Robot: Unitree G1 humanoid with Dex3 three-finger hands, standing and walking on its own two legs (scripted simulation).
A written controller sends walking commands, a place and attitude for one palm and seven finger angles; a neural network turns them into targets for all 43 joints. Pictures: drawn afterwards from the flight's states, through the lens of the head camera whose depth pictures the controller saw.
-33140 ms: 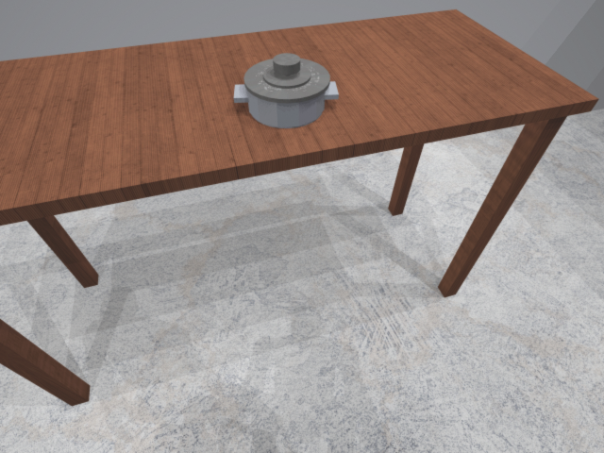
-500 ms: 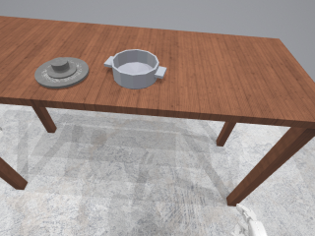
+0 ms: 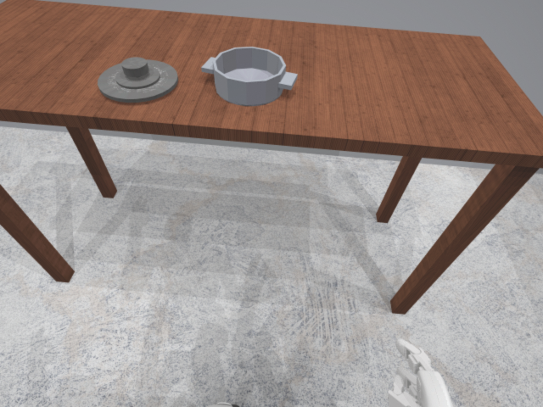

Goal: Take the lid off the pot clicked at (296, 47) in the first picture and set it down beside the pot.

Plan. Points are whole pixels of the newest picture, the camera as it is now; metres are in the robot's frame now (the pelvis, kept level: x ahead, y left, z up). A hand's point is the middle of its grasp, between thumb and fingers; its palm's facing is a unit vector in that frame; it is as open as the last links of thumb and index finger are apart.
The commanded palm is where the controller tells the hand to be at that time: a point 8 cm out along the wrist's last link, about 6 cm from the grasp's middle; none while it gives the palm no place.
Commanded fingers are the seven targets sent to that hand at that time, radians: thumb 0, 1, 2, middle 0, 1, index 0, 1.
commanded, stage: stop stepping back and stand still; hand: left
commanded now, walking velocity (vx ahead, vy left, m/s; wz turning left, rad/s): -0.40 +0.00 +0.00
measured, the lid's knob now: (135, 67) +0.72 +0.34 +0.12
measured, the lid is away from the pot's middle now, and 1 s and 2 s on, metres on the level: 0.24 0.24 0.24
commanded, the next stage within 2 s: let the arm hang, fingers relaxed in 0.82 s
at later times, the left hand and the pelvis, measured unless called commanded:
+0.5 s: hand out of the picture +0.04 +0.24 +0.32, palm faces +0.67 -0.70 -0.25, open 7.4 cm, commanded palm -0.03 +0.28 +0.30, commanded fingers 0.00 0.90 0.90 -0.20 -0.30 -0.20 -0.30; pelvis -0.14 -0.01 +0.00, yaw +5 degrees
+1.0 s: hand out of the picture +0.08 +0.25 +0.10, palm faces +0.36 -0.81 -0.46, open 7.4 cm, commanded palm none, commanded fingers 0.00 0.90 0.90 -0.20 -0.30 -0.20 -0.30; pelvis -0.14 -0.01 -0.02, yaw +8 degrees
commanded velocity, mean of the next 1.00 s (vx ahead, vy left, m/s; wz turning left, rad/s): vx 0.16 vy -0.01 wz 0.00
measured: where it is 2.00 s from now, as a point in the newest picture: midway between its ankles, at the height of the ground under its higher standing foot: outside the picture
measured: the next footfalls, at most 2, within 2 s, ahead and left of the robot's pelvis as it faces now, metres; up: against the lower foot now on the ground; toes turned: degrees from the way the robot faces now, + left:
right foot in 0.04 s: +0.00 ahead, -0.14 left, +0.00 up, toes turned -2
left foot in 0.26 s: -0.03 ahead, +0.13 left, +0.00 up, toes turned +0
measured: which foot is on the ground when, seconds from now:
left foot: down 0.00-0.06, up 0.08-0.24, down 0.26-0.48, up 0.50-0.70, down 0.72-1.00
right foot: up 0.00-0.02, down 0.04-0.32, up 0.34-0.46, down 0.48-1.00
